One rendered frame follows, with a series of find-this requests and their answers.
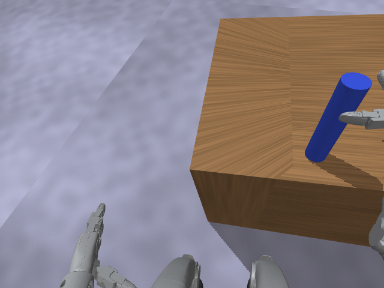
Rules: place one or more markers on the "can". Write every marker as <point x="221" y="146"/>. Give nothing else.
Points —
<point x="348" y="94"/>

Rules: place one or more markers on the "right robot hand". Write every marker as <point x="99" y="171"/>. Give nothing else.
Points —
<point x="371" y="120"/>

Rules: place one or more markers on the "right robot arm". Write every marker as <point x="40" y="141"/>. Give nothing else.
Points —
<point x="376" y="234"/>

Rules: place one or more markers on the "left robot arm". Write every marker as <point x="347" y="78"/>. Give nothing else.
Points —
<point x="77" y="279"/>

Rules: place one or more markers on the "left robot hand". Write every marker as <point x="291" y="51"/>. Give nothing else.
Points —
<point x="85" y="254"/>

